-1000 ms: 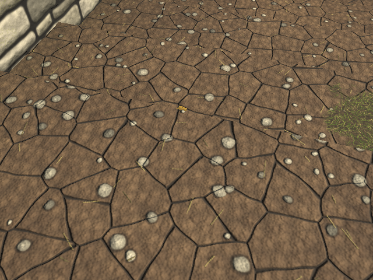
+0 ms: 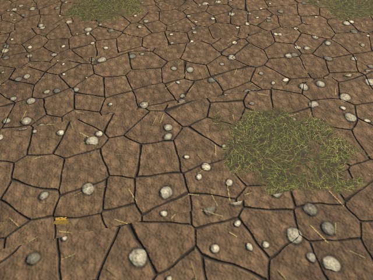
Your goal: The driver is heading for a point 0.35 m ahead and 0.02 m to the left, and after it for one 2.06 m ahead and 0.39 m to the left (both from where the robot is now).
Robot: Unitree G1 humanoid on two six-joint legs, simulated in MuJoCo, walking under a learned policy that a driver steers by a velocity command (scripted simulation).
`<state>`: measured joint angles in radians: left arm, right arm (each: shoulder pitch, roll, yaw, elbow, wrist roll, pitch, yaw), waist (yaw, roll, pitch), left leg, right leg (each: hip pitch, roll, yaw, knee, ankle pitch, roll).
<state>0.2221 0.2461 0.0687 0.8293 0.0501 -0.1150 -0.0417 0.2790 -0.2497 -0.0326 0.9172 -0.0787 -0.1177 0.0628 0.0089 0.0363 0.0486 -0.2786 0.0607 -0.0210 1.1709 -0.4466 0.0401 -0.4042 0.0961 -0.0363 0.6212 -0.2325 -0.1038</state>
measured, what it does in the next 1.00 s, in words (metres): walks ahead: left foot, then right foot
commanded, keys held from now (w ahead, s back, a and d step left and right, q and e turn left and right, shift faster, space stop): w+e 0.18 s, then w+q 0.82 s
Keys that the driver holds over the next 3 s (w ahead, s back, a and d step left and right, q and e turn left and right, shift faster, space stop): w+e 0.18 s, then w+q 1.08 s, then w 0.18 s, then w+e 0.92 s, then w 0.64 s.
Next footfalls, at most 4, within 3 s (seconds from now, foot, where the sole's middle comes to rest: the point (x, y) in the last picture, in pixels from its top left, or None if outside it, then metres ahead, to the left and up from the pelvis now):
0.38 left None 0.42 0.10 -0.76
0.84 right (229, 229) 0.65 -0.10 -0.76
1.42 left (129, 199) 0.87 0.32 -0.92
1.94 right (157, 128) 1.29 0.22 -0.92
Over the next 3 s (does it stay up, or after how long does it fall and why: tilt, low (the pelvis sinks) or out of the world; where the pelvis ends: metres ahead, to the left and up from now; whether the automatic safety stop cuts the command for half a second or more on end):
stays up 1.73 0.37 -0.32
